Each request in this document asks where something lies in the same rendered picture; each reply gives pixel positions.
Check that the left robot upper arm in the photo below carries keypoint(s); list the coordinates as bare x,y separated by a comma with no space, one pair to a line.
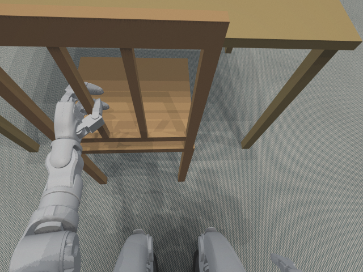
48,252

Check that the table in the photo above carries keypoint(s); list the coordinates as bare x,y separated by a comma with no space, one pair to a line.
320,25

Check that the robot right hand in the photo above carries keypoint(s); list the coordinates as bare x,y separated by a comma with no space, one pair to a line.
285,264

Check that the robot right thigh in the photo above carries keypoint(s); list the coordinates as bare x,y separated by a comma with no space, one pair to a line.
215,250

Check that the robot left hand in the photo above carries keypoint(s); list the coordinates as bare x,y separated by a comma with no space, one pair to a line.
68,115

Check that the right robot shin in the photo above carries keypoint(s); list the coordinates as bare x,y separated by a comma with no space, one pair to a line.
205,267

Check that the chair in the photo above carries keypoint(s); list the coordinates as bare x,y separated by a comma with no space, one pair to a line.
150,106

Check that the left robot forearm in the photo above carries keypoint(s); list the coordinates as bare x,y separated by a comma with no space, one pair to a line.
58,208

